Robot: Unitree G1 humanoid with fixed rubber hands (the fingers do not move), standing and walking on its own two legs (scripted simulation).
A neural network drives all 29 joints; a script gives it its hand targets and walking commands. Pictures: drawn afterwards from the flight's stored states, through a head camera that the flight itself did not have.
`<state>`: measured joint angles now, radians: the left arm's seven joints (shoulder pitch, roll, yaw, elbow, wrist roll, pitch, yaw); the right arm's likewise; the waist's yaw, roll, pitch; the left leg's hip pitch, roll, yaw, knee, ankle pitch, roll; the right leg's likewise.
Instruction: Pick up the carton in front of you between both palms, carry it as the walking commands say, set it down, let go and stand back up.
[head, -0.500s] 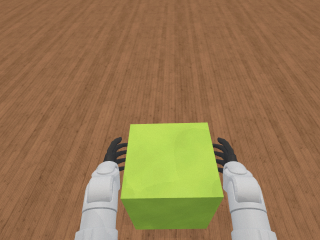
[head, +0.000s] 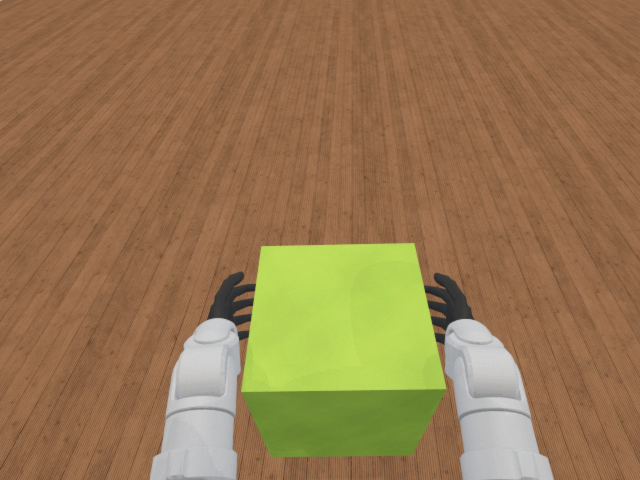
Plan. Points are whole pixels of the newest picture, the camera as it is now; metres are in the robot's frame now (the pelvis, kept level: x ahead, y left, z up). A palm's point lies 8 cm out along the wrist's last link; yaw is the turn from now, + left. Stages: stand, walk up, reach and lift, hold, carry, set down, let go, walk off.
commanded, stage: carry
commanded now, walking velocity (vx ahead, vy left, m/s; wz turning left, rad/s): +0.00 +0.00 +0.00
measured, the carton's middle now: (339, 354) +0.29 +0.00 -0.04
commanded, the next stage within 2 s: hold in 0.84 s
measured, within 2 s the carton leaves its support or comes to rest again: neither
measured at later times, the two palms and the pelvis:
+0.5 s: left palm (228, 336) +0.28 +0.14 +0.04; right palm (466, 338) +0.28 -0.16 +0.03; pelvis -0.01 -0.01 +0.00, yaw +0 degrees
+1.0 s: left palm (239, 340) +0.27 +0.13 +0.04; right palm (482, 351) +0.26 -0.17 +0.04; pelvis -0.01 -0.01 +0.01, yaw -7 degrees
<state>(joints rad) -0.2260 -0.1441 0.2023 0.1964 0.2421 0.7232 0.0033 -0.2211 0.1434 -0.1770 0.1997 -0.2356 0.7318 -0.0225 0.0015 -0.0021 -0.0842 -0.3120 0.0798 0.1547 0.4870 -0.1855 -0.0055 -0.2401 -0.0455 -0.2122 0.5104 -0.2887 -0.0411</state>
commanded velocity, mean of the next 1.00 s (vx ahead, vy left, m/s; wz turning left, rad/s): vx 0.00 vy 0.00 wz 0.00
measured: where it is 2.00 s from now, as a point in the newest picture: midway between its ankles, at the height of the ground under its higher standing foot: outside the picture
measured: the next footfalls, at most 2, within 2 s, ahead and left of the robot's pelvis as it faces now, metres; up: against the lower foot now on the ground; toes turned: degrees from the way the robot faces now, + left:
none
